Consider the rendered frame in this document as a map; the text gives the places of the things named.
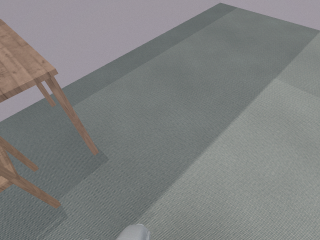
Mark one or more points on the table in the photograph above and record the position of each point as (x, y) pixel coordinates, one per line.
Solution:
(22, 67)

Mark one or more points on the robot left thigh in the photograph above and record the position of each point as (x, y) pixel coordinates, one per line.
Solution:
(135, 232)

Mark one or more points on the chair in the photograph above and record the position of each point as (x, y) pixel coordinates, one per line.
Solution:
(9, 175)

